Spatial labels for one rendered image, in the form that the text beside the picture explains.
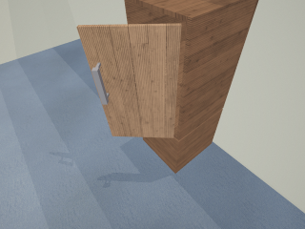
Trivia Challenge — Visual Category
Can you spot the handle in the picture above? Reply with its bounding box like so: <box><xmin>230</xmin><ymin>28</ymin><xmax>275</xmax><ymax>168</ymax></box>
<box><xmin>91</xmin><ymin>62</ymin><xmax>110</xmax><ymax>105</ymax></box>

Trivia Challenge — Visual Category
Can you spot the cupboard door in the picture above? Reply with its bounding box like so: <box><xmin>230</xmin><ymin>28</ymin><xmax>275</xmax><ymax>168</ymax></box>
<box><xmin>76</xmin><ymin>23</ymin><xmax>182</xmax><ymax>138</ymax></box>

